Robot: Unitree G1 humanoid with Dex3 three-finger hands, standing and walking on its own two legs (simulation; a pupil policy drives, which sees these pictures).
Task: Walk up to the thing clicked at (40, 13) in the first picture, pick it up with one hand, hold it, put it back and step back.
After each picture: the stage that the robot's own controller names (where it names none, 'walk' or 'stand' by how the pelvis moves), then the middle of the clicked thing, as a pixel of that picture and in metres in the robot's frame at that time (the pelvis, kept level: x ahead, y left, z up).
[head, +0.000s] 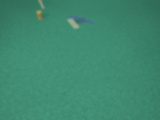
stand; (39, 15) +2.07 +0.60 -0.72
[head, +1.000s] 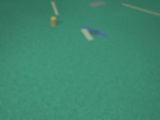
walk; (53, 21) +1.98 +0.29 -0.69
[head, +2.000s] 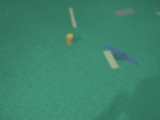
walk; (69, 39) +1.41 +0.11 -0.70
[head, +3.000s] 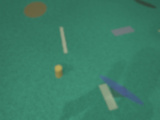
walk; (58, 71) +0.97 +0.18 -0.71
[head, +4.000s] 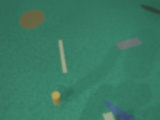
walk; (56, 98) +0.67 +0.18 -0.71
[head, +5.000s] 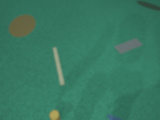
stand; (55, 117) +0.49 +0.20 -0.70
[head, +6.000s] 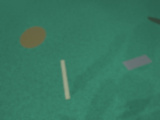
stand; out of the picture +0.44 +0.20 -0.72
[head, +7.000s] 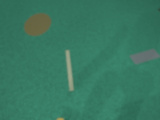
stand; out of the picture +0.42 +0.16 -0.71
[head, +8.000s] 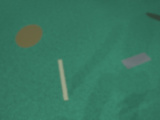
stand; out of the picture +0.39 +0.20 -0.72
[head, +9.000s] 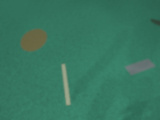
stand; out of the picture +0.38 +0.19 -0.73
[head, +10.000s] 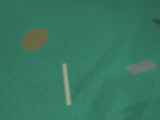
stand; out of the picture +0.38 +0.19 -0.73
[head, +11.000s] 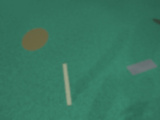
go down; out of the picture +0.38 +0.19 -0.73
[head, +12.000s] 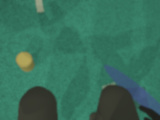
go down; (25, 62) +0.45 +0.22 -0.35
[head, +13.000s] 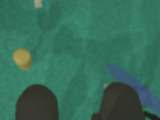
approach; (23, 59) +0.45 +0.23 -0.30
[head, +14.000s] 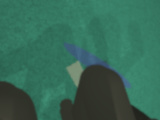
close in; out of the picture +0.44 +0.27 -0.22
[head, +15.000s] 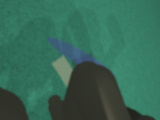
close; out of the picture +0.44 +0.29 -0.22
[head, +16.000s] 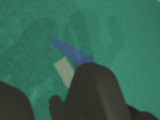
lift; out of the picture +0.41 +0.26 -0.23
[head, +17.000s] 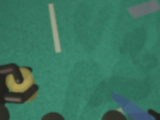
lift; (24, 86) +0.34 +0.19 -0.02
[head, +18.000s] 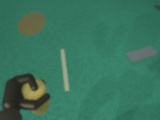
hold; (37, 97) +0.32 +0.16 +0.00
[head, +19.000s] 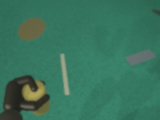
hold; (37, 98) +0.32 +0.17 +0.00
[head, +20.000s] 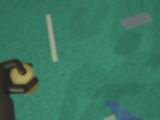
crouch; (25, 80) +0.38 +0.19 -0.07
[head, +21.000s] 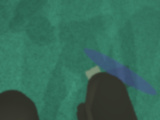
lower; out of the picture +0.49 +0.28 -0.12
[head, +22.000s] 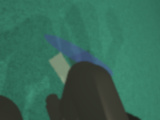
lower; out of the picture +0.44 +0.29 -0.23
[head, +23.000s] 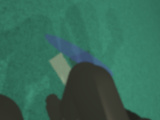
lower; out of the picture +0.44 +0.30 -0.23
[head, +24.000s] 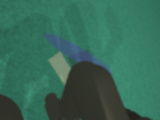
lower; out of the picture +0.45 +0.30 -0.23
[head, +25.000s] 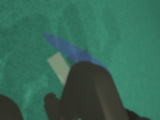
lower; out of the picture +0.45 +0.30 -0.23
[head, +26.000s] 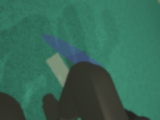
open; out of the picture +0.44 +0.28 -0.24
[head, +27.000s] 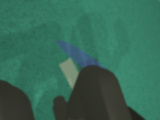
stand; out of the picture +0.45 +0.26 -0.25
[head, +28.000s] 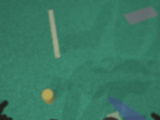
stand; (48, 96) +0.43 +0.18 -0.54
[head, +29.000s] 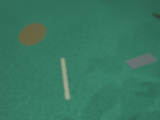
stand; out of the picture +0.40 +0.17 -0.66
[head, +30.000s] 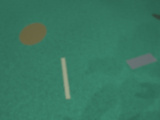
stand; out of the picture +0.41 +0.17 -0.67
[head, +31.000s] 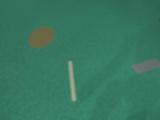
stand; out of the picture +0.42 +0.16 -0.72
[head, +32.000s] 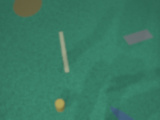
walk; (60, 105) +0.47 +0.12 -0.71
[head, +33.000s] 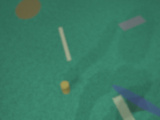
walk; (65, 87) +0.66 +0.18 -0.69
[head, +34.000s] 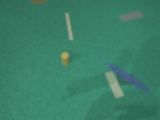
walk; (65, 59) +0.98 +0.17 -0.69
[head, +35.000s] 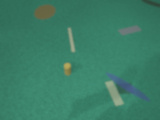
stand; (67, 69) +1.04 +0.15 -0.72
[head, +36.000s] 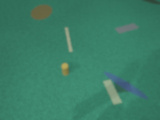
stand; (65, 69) +1.03 +0.18 -0.73
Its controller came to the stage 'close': yes
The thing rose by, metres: 0.70
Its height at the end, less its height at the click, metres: +0.00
